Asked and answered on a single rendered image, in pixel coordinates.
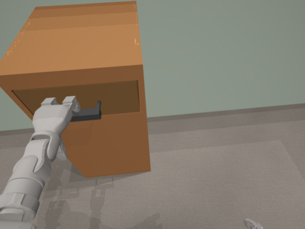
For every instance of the robot right hand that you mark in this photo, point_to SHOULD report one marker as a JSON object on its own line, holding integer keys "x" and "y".
{"x": 252, "y": 225}

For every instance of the cabinet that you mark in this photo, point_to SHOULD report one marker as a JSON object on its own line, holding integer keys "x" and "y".
{"x": 83, "y": 44}

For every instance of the robot left forearm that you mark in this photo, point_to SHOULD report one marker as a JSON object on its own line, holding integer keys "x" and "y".
{"x": 20, "y": 198}

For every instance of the drawer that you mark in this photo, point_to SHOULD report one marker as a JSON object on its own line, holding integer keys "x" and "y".
{"x": 116, "y": 97}

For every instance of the robot left hand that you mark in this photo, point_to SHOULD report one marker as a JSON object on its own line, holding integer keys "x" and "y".
{"x": 54, "y": 117}

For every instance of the handle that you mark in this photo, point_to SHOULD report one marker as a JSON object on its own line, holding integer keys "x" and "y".
{"x": 87, "y": 114}

